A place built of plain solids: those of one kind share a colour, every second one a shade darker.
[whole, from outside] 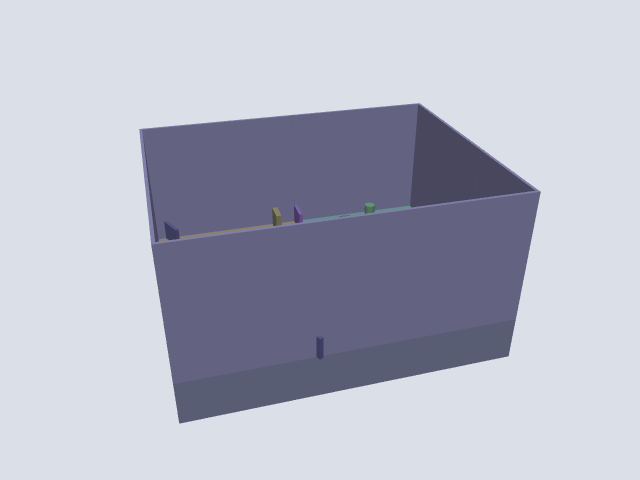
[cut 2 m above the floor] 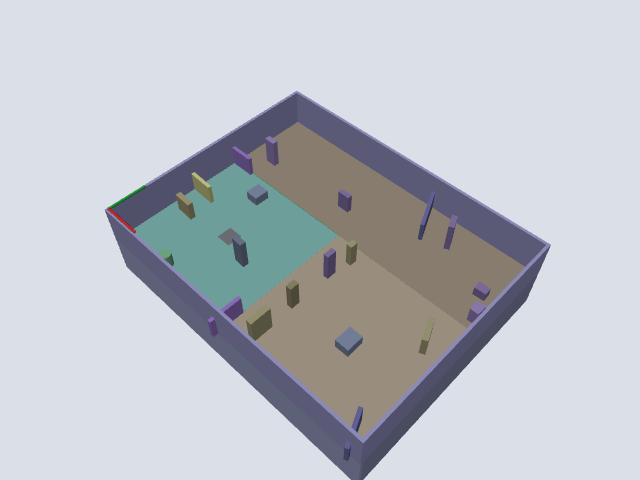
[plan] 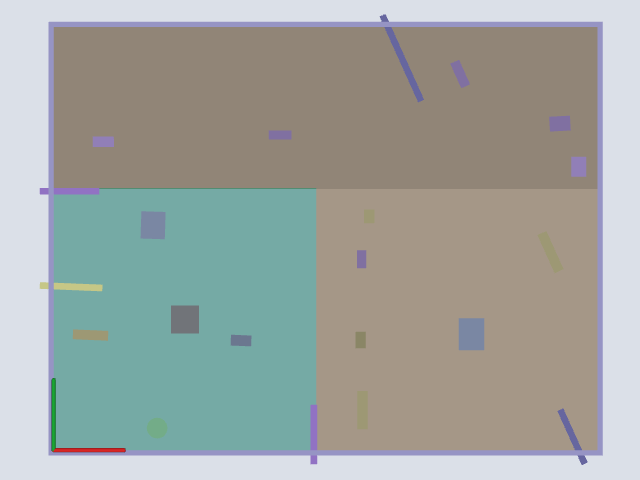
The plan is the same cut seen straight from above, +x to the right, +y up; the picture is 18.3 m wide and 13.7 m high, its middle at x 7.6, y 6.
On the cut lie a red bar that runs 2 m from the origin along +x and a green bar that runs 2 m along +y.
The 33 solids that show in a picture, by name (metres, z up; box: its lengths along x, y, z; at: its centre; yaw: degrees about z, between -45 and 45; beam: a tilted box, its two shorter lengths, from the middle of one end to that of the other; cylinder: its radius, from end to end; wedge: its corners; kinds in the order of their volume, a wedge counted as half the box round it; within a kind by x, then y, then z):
{
 "piece_1": {"box": [15.52, 4.62, 2.3], "at": [7.76, 9.77, -1.15]},
 "piece_2": {"box": [8.03, 7.46, 2.3], "at": [11.51, 3.73, -1.15]},
 "deck_1": {"box": [7.49, 7.46, 2.3], "at": [3.75, 3.73, -1.15]},
 "wall_1": {"box": [0.15, 7.61, 6.62], "at": [-0.07, 3.65, 3.26]},
 "wall_2": {"box": [0.15, 4.77, 6.62], "at": [-0.07, 9.84, 3.26]},
 "wall_3": {"box": [7.64, 0.15, 6.62], "at": [3.67, -0.07, 3.26]},
 "wall_4": {"box": [15.82, 0.15, 6.62], "at": [7.76, 12.15, 3.26]},
 "wall_5": {"box": [8.18, 0.15, 6.62], "at": [11.58, -0.07, 3.26]},
 "wall_6": {"box": [0.15, 12.38, 6.62], "at": [15.6, 6.04, 3.26]},
 "wallfoot_1": {"box": [15.82, 0.15, 2.3], "at": [7.76, -0.07, -1.15]},
 "wallfoot_2": {"box": [15.82, 0.15, 2.3], "at": [7.76, 12.15, -1.15]},
 "wallfoot_3": {"box": [0.15, 12.08, 2.3], "at": [15.6, 6.04, -1.15]},
 "pallet_1": {"box": [1.01, 0.28, 1.07], "at": [1.05, 3.29, 0.49], "yaw": -2.3},
 "pallet_2": {"box": [0.3, 0.48, 1.48], "at": [8.76, 3.15, 0.69]},
 "pallet_3": {"box": [0.3, 1.09, 1.44], "at": [8.81, 1.15, 0.67]},
 "pallet_4": {"box": [0.3, 0.4, 1.36], "at": [9.0, 6.68, 0.63]},
 "pallet_5": {"box": [0.29, 1.2, 1.13], "at": [14.18, 5.65, 0.51], "yaw": 24.2},
 "carton_1": {"box": [0.6, 0.3, 1.6], "at": [1.42, 8.8, 0.75]},
 "carton_2": {"box": [0.66, 0.27, 1.08], "at": [6.46, 9.0, 0.49]},
 "carton_3": {"box": [0.27, 0.52, 1.61], "at": [8.79, 5.45, 0.76]},
 "carton_4": {"box": [0.28, 0.77, 1.63], "at": [11.6, 10.74, 0.76], "yaw": 24.2},
 "carton_5": {"box": [0.6, 0.43, 0.55], "at": [14.45, 9.32, 0.23], "yaw": 3.0},
 "carton_6": {"box": [0.43, 0.57, 0.89], "at": [14.99, 8.09, 0.39]},
 "crate_1": {"box": [0.7, 0.78, 0.55], "at": [2.84, 6.42, 0.23], "yaw": -1.7},
 "crate_2": {"box": [0.59, 0.31, 1.62], "at": [5.35, 3.13, 0.76], "yaw": -2.3},
 "crate_3": {"box": [0.73, 0.92, 0.55], "at": [11.93, 3.31, 0.23]},
 "screen_like_1": {"box": [0.19, 2.69, 1.13], "at": [9.94, 11.19, 0.52], "yaw": 24.3},
 "screen_like_2": {"box": [0.19, 1.7, 1.13], "at": [14.81, 0.38, 0.52], "yaw": 24.3},
 "screen_live_1": {"box": [1.7, 0.19, 1.13], "at": [0.45, 7.39, 0.52]},
 "screen_live_2": {"box": [0.19, 1.7, 1.13], "at": [7.43, 0.45, 0.52]},
 "screen_like_deck_1": {"box": [1.79, 0.19, 1.13], "at": [0.5, 4.67, 0.52], "yaw": -2.3},
 "drum_1": {"cylinder": 0.29, "from": [2.95, 0.63, -0.05], "to": [2.95, 0.63, 0.77]},
 "lipbar_live_1": {"box": [7.49, 0.03, 0.02], "at": [3.75, 7.47, -0.01]}
}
